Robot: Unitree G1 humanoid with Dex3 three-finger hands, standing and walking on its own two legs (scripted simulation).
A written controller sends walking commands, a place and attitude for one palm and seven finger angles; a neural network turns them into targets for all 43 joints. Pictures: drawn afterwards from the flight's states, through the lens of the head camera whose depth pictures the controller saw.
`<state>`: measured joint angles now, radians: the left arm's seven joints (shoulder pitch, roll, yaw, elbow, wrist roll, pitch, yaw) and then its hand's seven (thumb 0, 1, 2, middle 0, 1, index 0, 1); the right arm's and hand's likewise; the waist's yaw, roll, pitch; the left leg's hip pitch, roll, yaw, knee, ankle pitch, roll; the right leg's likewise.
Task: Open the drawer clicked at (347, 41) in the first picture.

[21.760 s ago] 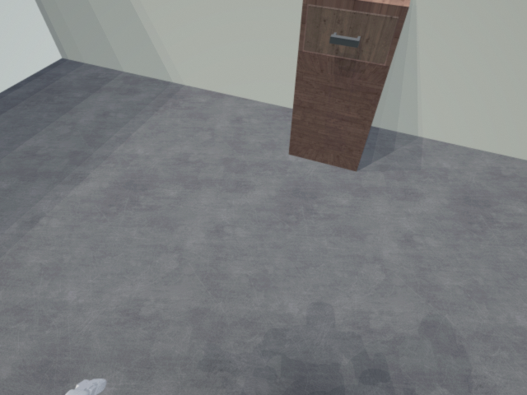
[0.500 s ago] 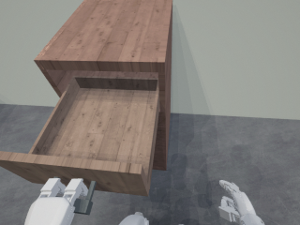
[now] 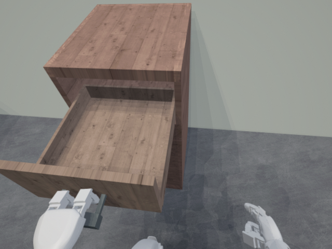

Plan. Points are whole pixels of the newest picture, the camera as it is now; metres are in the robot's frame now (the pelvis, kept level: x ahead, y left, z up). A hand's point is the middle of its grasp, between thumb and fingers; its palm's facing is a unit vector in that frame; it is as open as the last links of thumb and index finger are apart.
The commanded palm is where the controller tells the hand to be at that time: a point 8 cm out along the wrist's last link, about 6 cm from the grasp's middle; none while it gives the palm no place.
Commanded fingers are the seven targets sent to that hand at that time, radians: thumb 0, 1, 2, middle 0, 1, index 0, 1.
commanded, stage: lift the hand off the handle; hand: left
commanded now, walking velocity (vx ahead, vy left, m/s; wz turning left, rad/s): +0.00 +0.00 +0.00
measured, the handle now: (78, 207) +0.21 +0.23 +0.01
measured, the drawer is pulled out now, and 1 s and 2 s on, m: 0.30 0.29 0.29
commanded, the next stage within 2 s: draw the hand back to the body in 1.54 s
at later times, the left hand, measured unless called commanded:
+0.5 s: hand (73, 225) +0.17 +0.22 +0.01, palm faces -0.04 -0.12 -0.99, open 13.5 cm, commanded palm +0.16 +0.23 +0.09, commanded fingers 0.00 -0.50 0.30 -0.30 -1.20 -0.30 -1.20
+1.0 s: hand (54, 213) +0.18 +0.24 +0.08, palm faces +0.00 -0.16 -0.99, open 13.2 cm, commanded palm +0.16 +0.23 +0.16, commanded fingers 0.00 -0.50 0.30 -0.30 -1.20 -0.30 -1.20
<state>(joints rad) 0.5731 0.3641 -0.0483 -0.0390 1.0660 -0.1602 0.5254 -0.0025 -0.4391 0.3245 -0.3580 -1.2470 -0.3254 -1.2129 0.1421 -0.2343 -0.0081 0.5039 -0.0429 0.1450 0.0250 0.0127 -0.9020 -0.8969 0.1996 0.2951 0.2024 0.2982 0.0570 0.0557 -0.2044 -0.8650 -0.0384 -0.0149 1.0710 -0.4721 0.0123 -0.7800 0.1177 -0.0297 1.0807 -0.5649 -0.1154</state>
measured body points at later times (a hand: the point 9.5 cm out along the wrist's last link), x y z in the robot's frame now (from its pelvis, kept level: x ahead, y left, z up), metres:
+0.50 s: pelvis -0.01 +0.01 +0.02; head +0.02 -0.02 +0.46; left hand +0.17 +0.23 +0.07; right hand +0.18 -0.21 -0.09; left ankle +0.03 +0.12 -0.66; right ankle -0.03 -0.05 -0.66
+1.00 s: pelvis +0.01 +0.04 +0.04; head +0.02 +0.00 +0.49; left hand +0.17 +0.24 +0.13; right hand +0.22 -0.17 -0.05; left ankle +0.03 +0.12 -0.66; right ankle -0.03 -0.05 -0.66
